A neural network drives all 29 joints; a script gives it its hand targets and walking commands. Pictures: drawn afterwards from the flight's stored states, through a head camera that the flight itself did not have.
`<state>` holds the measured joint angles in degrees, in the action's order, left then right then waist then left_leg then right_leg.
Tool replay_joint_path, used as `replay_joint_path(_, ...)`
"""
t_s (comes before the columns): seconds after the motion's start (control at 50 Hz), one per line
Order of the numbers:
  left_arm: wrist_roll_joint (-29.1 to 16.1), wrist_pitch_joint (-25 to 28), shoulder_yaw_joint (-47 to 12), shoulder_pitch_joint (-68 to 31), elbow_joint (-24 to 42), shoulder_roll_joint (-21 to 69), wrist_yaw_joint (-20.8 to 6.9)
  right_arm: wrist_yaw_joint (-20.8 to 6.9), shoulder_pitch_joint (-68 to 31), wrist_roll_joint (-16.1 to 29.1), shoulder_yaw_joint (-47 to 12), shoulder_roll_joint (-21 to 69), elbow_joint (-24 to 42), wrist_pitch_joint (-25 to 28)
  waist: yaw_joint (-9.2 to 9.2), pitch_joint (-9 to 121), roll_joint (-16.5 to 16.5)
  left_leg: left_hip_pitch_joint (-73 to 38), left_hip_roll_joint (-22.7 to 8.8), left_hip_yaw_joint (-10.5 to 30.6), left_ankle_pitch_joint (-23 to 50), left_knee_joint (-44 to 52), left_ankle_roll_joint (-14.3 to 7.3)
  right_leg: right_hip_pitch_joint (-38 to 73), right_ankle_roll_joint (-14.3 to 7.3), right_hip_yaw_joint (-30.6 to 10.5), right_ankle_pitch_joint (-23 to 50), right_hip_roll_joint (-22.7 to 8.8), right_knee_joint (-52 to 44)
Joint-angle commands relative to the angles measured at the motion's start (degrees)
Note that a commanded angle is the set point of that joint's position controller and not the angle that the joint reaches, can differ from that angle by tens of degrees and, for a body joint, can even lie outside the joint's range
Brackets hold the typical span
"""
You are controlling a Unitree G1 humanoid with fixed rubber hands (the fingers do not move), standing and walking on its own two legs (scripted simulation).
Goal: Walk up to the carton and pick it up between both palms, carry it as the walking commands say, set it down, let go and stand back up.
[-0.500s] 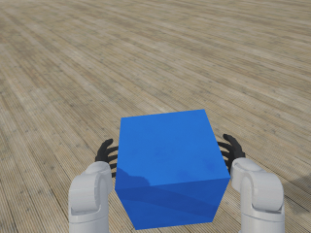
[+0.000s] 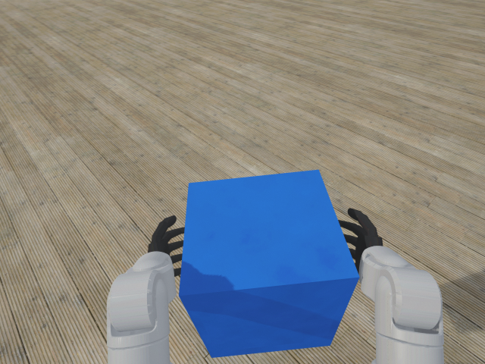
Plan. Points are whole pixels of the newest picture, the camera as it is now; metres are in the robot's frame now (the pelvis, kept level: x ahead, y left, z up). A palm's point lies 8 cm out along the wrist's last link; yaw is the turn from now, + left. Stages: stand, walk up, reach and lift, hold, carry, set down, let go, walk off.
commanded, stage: carry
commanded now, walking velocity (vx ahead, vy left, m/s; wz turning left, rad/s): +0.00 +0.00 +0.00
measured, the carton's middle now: (262, 268) +0.29 +0.00 +0.02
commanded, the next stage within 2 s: hold in 0.90 s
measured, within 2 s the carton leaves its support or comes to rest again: neither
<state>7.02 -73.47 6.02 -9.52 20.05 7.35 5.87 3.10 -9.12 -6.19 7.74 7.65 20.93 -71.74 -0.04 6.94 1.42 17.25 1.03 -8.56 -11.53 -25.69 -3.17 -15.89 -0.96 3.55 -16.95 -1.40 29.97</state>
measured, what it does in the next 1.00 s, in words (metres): stands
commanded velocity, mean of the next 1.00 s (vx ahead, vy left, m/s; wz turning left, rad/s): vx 0.00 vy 0.00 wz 0.00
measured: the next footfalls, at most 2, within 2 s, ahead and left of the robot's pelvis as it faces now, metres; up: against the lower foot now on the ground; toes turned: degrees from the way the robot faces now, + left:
none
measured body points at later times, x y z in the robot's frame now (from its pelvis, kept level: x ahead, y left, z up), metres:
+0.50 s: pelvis +0.00 +0.00 +0.00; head -0.01 +0.00 +0.45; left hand +0.29 +0.15 +0.06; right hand +0.29 -0.16 +0.07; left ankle +0.02 +0.08 -0.74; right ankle -0.02 -0.10 -0.74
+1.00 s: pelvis +0.00 +0.00 +0.00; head -0.01 +0.00 +0.45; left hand +0.29 +0.15 +0.04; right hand +0.29 -0.16 +0.05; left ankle +0.02 +0.08 -0.74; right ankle -0.02 -0.10 -0.74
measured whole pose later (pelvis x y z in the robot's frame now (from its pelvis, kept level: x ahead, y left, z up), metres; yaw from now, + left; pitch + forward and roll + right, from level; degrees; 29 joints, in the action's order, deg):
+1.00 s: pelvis +0.00 +0.00 +0.00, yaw +0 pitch +0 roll +1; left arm 9.5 -51.2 7.2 -9.6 1.0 7.4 4.3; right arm 2.4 -9.4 -6.3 10.1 7.6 1.7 -49.6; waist 0.0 2.8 1.3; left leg 14.2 1.0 -8.0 -11.8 -25.7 -3.2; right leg -12.5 -1.0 3.7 -17.1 -1.3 29.4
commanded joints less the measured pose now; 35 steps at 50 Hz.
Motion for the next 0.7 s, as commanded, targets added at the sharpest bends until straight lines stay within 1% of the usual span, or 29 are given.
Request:
replay_joint_path(0.0,-17.19,3.79,-29.98,-25.97,-5.29,43.73,-13.49,-10.49,-24.28,16.41,-33.91,41.3,-5.75,2.05,0.32,10.14,-1.01,-4.54,-9.26,8.68,9.16,1.72,-0.29,3.06,-2.56,-6.49,10.79,-6.73,-5.73)
replay_joint_path(0.02,-17.04,4.48,-30.02,-25.52,-5.46,43.74,-13.48,-10.49,-24.36,16.32,-34.11,41.26,-5.62,2.75,0.23,10.51,-1.14,-4.58,-9.3,8.48,9.33,1.5,-0.33,3.16,-2.55,-6.7,11.38,-6.85,-5.8)
replay_joint_path(0.04,-16.22,5.47,-29.17,-25.39,-6.89,43.4,-13.52,-10.58,-24.2,15.5,-33.36,40.81,-6.97,3.7,0.24,10.03,-0.57,-4.38,-9.4,8.44,8.92,1.53,-0.27,2.79,-2.5,-6.59,11.1,-6.84,-5.91)
replay_joint_path(0.06,-14.19,7.02,-26.9,-24.51,-11.1,42.74,-13.54,-10.64,-23.54,13.31,-30.82,39.68,-10.79,5.25,0.19,10.1,-0.87,-4.5,-9.52,8.51,8.68,1.79,-0.22,2.47,-2.45,-6.61,10.42,-6.77,-5.96)
replay_joint_path(0.08,-13.24,8.67,-26.1,-24.34,-12.57,42.54,-13.57,-10.76,-23.5,12.55,-30.2,39.62,-12.29,6.85,0.07,10.01,-0.79,-4.25,-9.65,8.7,8.39,2.1,-0.09,2.55,-2.45,-6.71,9.93,-6.77,-6.01)
replay_joint_path(0.12,-12.64,12.08,-25.67,-24.8,-13.37,42.71,-13.62,-10.96,-23.69,11.68,-29.74,39.76,-13.02,10.13,-0.11,9.98,-1.04,-4.5,-9.76,8.7,7.89,2.37,-0.02,2.12,-2.33,-6.71,9.52,-6.78,-6.3)
replay_joint_path(0.16,-14.44,14.62,-28.53,-26.58,-9.85,45.0,-13.78,-11.1,-26.33,13.6,-32.98,42.1,-8.59,12.7,-0.24,9.69,-1.03,-4.2,-9.69,8.9,7.56,2.57,0.09,1.75,-2.28,-6.87,9.51,-6.71,-6.44)
replay_joint_path(0.18,-13.89,16.14,-27.82,-26.82,-11.02,45.15,-13.88,-11.13,-26.69,12.99,-32.38,42.39,-9.77,14.24,-0.25,9.81,-0.71,-4.23,-9.57,8.96,7.06,2.65,0.08,1.7,-2.23,-6.76,8.9,-6.64,-6.53)
replay_joint_path(0.2,-14.1,17.14,-28.13,-26.82,-10.41,45.39,-13.8,-11.04,-26.74,13.16,-32.64,42.66,-9.33,15.2,-0.27,10.32,-1.19,-4.87,-9.69,9.21,7.4,2.83,0.11,1.8,-2.29,-6.74,8.62,-6.45,-6.5)
replay_joint_path(0.22,-13.21,18.12,-27.27,-26.12,-11.92,45.24,-13.74,-11.0,-25.69,12.26,-31.8,42.55,-11.22,16.12,-0.25,10.7,-0.78,-5.03,-9.61,9.25,6.97,2.62,-0.02,2.0,-2.28,-6.62,8.36,-6.34,-6.55)
replay_joint_path(0.24,-14.16,18.39,-28.73,-25.8,-9.58,45.58,-13.62,-10.85,-25.22,13.17,-33.22,43.15,-9.25,16.37,-0.21,11.63,-0.61,-5.45,-9.66,9.36,7.13,2.34,-0.07,2.6,-2.25,-6.64,8.68,-6.38,-6.41)
replay_joint_path(0.26,-13.96,18.38,-29.01,-24.45,-9.48,44.92,-13.48,-10.7,-23.85,12.98,-33.48,42.46,-9.2,16.34,-0.18,11.8,-0.66,-5.55,-9.54,9.25,7.26,2.12,-0.24,2.73,-2.36,-6.75,9.3,-6.5,-6.57)
replay_joint_path(0.28,-12.7,18.83,-27.86,-23.13,-11.96,44.21,-13.42,-10.64,-22.74,11.73,-32.16,41.55,-11.51,16.78,-0.12,12.52,-0.75,-6.03,-9.58,9.31,7.75,2.08,-0.2,3.1,-2.35,-6.75,9.56,-6.47,-6.29)
replay_joint_path(0.3,-14.11,18.47,-29.85,-23.14,-8.92,44.36,-13.34,-10.47,-22.88,13.11,-34.15,41.79,-8.3,16.45,-0.06,12.83,-0.22,-6.29,-9.46,9.16,8.32,1.74,-0.3,3.34,-2.35,-6.66,10.58,-6.58,-6.16)
replay_joint_path(0.32,-13.44,18.49,-29.2,-22.56,-10.32,43.65,-13.39,-10.52,-21.87,12.22,-33.31,41.07,-10.14,16.42,-0.02,12.67,-0.31,-6.58,-9.47,9.28,8.75,1.75,-0.29,3.11,-2.39,-6.73,11.01,-6.53,-6.12)
replay_joint_path(0.34,-13.87,18.28,-29.97,-22.32,-9.44,43.64,-13.39,-10.5,-22.16,12.77,-34.13,41.08,-8.78,16.23,-0.03,12.46,-0.12,-6.46,-9.49,9.42,9.05,1.75,-0.37,3.05,-2.33,-6.69,11.07,-6.53,-6.15)
replay_joint_path(0.36,-13.58,18.04,-29.64,-22.36,-10.28,43.17,-13.39,-10.51,-21.99,12.38,-33.67,40.47,-9.7,15.97,-0.01,12.03,-0.47,-6.45,-9.47,9.41,9.33,1.62,-0.35,2.96,-2.36,-6.68,11.5,-6.51,-6.13)
replay_joint_path(0.38,-15.03,17.45,-31.42,-23.07,-7.2,43.69,-13.38,-10.51,-22.62,13.85,-35.47,41.23,-6.93,15.33,0.03,12.0,-0.21,-6.37,-9.37,9.17,9.57,1.31,-0.44,3.1,-2.33,-6.63,12.48,-6.59,-6.26)
replay_joint_path(0.4,-13.02,17.69,-28.96,-21.76,-11.85,43.01,-13.49,-10.54,-22.05,11.82,-32.94,40.02,-10.68,15.6,0.02,12.31,-0.04,-6.53,-9.49,9.33,9.95,1.29,-0.43,3.06,-2.3,-6.63,12.37,-6.51,-5.93)
replay_joint_path(0.44,-13.66,17.6,-29.61,-22.31,-10.26,42.88,-13.47,-10.59,-21.73,12.33,-33.54,40.34,-10.26,15.4,0.01,12.27,-0.36,-6.4,-9.35,9.0,10.96,0.92,-0.41,3.45,-2.25,-6.61,14.39,-6.7,-5.67)
replay_joint_path(0.48,-12.89,17.87,-28.6,-22.07,-11.71,42.45,-13.46,-10.66,-21.72,11.68,-32.39,39.87,-11.7,15.62,0.06,12.52,-0.28,-6.57,-9.45,9.08,11.26,0.75,-0.39,3.33,-2.18,-6.38,14.33,-6.53,-5.43)
replay_joint_path(0.5,-13.24,17.76,-29.15,-22.43,-10.66,42.53,-13.38,-10.68,-22.26,12.36,-33.15,40.17,-10.53,15.54,0.02,12.42,-0.52,-6.41,-9.51,9.13,11.66,0.54,-0.39,3.39,-2.17,-6.46,14.75,-6.59,-5.39)
replay_joint_path(0.52,-12.79,17.85,-28.58,-22.01,-11.85,42.52,-13.4,-10.64,-22.23,11.83,-32.5,39.9,-11.24,15.68,0.05,12.43,-0.1,-6.47,-9.52,9.08,11.29,0.62,-0.37,3.4,-2.11,-6.31,14.32,-6.48,-5.42)
replay_joint_path(0.54,-13.88,17.7,-29.89,-22.73,-9.49,42.83,-13.38,-10.66,-22.07,12.68,-33.48,40.37,-9.67,15.49,0.07,12.6,-0.27,-6.62,-9.51,9.0,11.68,0.52,-0.42,3.35,-2.12,-6.28,14.85,-6.53,-5.29)
replay_joint_path(0.58,-12.46,17.97,-27.92,-21.8,-12.59,42.18,-13.42,-10.66,-21.82,11.43,-31.9,39.63,-12.02,15.85,0.03,12.38,0.12,-6.46,-9.32,8.97,10.61,0.63,-0.5,3.33,-2.18,-6.39,14.29,-6.57,-5.55)
replay_joint_path(0.6,-12.59,18.19,-28.15,-22.24,-12.32,42.29,-13.39,-10.67,-21.92,11.43,-31.82,39.63,-12.02,16.03,0.04,12.39,-0.46,-6.43,-9.35,8.94,10.41,0.77,-0.5,3.12,-2.09,-6.27,13.67,-6.54,-5.47)
replay_joint_path(0.62,-13.05,18.25,-28.7,-22.28,-11.44,42.53,-13.44,-10.68,-22.45,11.95,-32.5,39.92,-10.8,16.11,0.03,12.38,0.04,-6.53,-9.38,8.96,10.39,0.74,-0.48,3.21,-2.1,-6.24,13.6,-6.46,-5.53)
replay_joint_path(0.64,-12.39,18.55,-27.86,-22.48,-12.65,42.25,-13.42,-10.69,-21.76,11.1,-31.38,39.78,-12.84,16.37,0.01,12.3,-0.49,-6.34,-9.47,9.02,10.19,0.99,-0.46,3.24,-2.12,-6.24,13.1,-6.44,-5.59)
replay_joint_path(0.68,-12.6,18.75,-28.23,-22.34,-12.18,42.34,-13.34,-10.64,-22.13,11.43,-31.82,39.7,-11.84,16.63,0.0,12.29,-0.6,-6.49,-9.45,9.04,10.35,0.91,-0.54,2.95,-2.08,-6.21,12.98,-6.42,-5.63)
